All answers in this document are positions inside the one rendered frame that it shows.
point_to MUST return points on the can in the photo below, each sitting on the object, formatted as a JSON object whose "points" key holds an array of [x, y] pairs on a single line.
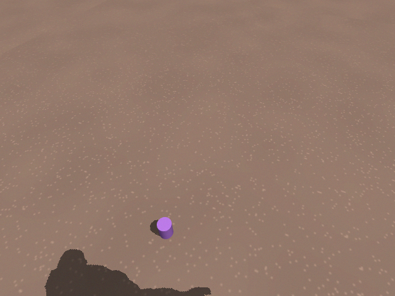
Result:
{"points": [[165, 228]]}

